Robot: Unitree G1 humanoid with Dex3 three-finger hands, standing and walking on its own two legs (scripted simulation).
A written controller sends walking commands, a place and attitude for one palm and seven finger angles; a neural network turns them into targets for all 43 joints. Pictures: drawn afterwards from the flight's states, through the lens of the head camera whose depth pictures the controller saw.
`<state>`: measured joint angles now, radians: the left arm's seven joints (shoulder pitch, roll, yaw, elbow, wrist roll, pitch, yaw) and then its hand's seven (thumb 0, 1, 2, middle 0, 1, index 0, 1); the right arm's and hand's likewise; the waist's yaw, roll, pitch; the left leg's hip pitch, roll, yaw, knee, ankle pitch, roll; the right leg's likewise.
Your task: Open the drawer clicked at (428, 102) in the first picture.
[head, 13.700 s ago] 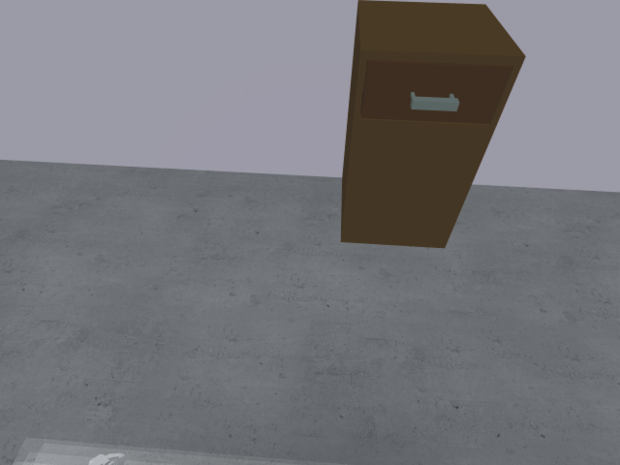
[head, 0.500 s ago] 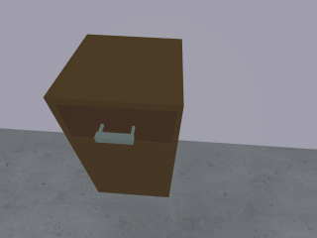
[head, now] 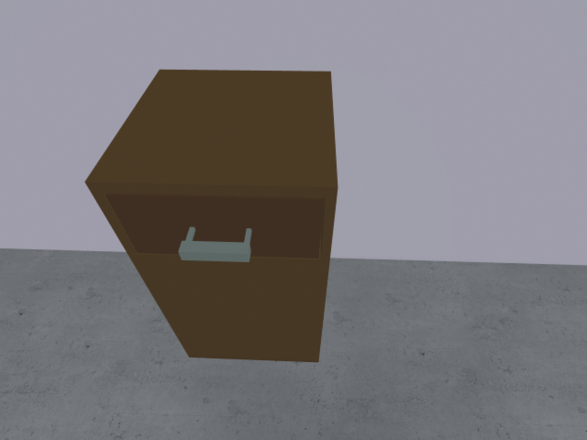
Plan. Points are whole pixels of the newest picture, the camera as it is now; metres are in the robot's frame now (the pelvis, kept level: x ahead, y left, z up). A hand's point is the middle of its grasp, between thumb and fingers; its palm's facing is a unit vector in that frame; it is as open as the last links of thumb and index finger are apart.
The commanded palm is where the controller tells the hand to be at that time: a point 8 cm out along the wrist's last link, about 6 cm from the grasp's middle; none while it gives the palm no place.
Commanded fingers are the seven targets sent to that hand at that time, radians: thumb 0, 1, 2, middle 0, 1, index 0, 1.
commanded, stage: look again from close up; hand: left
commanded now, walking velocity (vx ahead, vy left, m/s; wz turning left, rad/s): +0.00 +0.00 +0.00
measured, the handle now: (217, 241) +0.48 +0.18 -0.07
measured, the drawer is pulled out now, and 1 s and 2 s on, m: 0.00 0.00 0.00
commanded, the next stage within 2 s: shuffle to correct the standing spot in 0.14 s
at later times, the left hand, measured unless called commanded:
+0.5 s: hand out of the picture -0.01 +0.16 -0.17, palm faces +0.02 -0.98 -0.21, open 7.3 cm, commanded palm none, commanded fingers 0.00 0.90 0.90 -0.20 -0.30 -0.20 -0.30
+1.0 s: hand out of the picture -0.02 +0.16 -0.17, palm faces +0.05 -0.98 -0.18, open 7.3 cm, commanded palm none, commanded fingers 0.00 0.90 0.90 -0.20 -0.30 -0.20 -0.30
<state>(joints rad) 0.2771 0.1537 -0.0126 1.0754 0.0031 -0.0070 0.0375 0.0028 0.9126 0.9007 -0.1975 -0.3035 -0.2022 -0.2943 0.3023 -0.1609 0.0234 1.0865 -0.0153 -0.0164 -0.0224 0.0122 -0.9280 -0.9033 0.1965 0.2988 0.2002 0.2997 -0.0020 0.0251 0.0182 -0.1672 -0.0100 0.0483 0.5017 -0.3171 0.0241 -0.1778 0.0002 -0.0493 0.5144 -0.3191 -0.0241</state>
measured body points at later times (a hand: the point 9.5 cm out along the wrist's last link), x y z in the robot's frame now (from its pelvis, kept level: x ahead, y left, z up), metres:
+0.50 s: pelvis -0.02 -0.01 +0.00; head +0.01 -0.02 +0.45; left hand -0.01 +0.21 -0.15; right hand -0.01 -0.23 -0.16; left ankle -0.03 +0.10 -0.74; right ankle -0.03 -0.10 -0.74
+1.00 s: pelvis -0.02 -0.01 +0.00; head -0.01 -0.01 +0.45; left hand -0.02 +0.21 -0.16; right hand -0.09 -0.22 -0.16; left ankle -0.03 +0.10 -0.74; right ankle -0.03 -0.10 -0.74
